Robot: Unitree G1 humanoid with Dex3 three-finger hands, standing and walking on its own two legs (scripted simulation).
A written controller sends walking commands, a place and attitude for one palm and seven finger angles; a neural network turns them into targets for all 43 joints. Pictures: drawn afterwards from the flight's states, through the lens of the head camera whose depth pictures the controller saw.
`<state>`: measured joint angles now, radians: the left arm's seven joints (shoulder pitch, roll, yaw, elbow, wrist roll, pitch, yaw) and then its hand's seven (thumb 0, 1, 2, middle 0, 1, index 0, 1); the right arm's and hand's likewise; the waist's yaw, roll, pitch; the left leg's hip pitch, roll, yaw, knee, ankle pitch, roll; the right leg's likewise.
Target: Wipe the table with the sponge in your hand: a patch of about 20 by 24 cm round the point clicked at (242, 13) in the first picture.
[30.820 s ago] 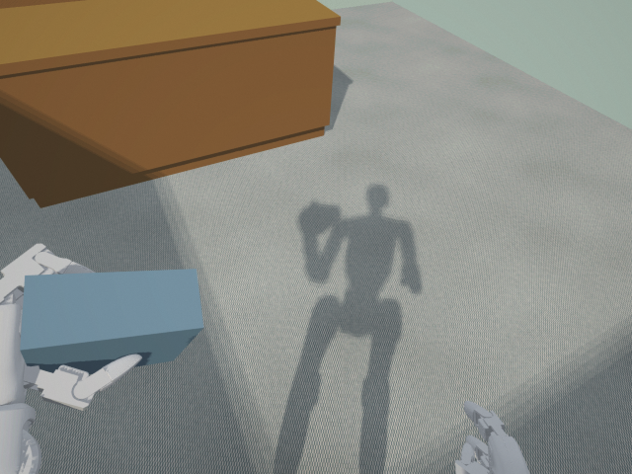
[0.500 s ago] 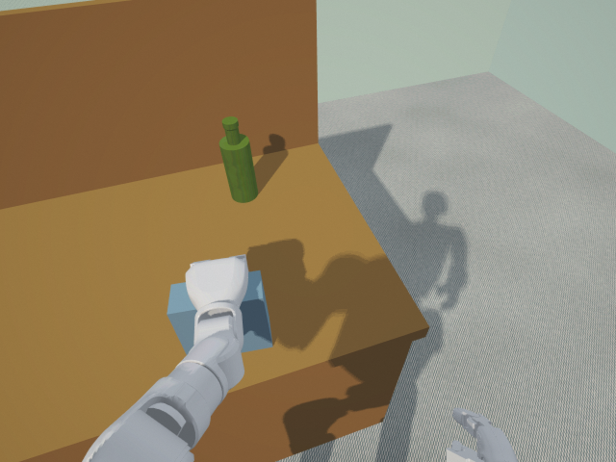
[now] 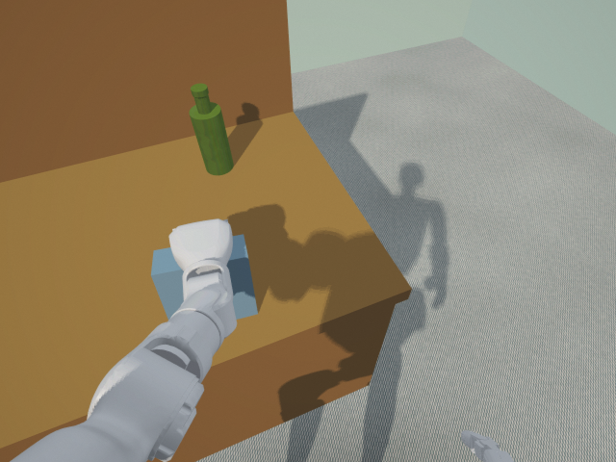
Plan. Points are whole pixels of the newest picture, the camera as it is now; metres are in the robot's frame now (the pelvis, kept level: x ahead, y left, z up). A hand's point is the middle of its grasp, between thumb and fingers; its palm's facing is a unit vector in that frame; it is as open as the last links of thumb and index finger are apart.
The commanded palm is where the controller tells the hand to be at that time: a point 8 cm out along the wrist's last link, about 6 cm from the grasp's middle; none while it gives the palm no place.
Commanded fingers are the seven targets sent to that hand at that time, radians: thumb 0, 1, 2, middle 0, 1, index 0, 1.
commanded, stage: wipe forward along the third lane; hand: left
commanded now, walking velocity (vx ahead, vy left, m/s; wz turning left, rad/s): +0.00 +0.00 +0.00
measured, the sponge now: (211, 293) +0.38 +0.18 -0.06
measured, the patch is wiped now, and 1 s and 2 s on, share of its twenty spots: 0.90 0.90 1.00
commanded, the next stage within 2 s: wipe back along the third lane in 1.12 s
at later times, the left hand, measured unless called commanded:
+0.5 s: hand (211, 244) +0.44 +0.18 +0.00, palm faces -0.09 +0.05 -1.00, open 10.2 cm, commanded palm +0.45 +0.18 +0.02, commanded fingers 0.00 0.10 1.30 -1.20 -1.60 -1.20 -1.60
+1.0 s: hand (209, 217) +0.49 +0.19 +0.01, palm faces -0.11 +0.02 -0.99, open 10.1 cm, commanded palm +0.51 +0.20 +0.03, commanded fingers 0.00 0.10 1.30 -1.20 -1.60 -1.20 -1.60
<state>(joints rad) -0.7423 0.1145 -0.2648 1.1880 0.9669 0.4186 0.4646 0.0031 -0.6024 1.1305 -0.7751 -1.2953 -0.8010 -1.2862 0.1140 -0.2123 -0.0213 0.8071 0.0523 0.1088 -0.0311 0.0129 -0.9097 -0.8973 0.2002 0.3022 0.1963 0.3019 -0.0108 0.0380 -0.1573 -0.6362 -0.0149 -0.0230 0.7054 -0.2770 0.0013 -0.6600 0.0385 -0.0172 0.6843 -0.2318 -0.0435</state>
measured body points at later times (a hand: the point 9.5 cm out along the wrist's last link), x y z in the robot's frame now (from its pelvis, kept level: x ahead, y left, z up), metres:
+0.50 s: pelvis -0.04 -0.01 -0.02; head +0.04 -0.03 +0.42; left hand +0.44 +0.17 +0.06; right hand +0.01 -0.29 -0.16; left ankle +0.04 +0.12 -0.71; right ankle +0.06 -0.09 -0.71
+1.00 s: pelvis -0.03 -0.02 -0.04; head +0.08 -0.03 +0.40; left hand +0.50 +0.19 +0.06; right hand -0.01 -0.30 -0.16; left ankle +0.04 +0.12 -0.71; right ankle +0.06 -0.09 -0.71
